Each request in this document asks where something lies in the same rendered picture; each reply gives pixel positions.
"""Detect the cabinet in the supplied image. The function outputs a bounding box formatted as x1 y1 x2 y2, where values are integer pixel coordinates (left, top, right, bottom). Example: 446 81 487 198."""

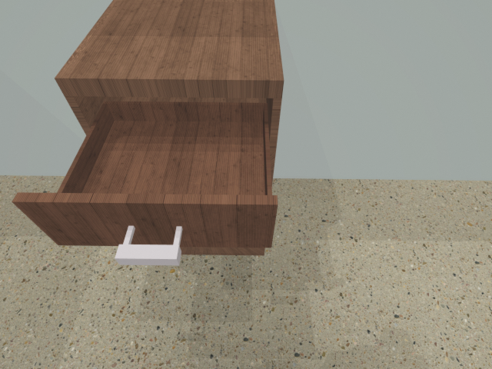
55 0 284 255

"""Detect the drawer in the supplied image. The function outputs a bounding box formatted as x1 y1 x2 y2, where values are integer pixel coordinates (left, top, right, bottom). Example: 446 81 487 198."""
12 101 278 248

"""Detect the handle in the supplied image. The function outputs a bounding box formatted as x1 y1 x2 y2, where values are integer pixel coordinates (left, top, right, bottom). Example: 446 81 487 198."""
115 226 182 266

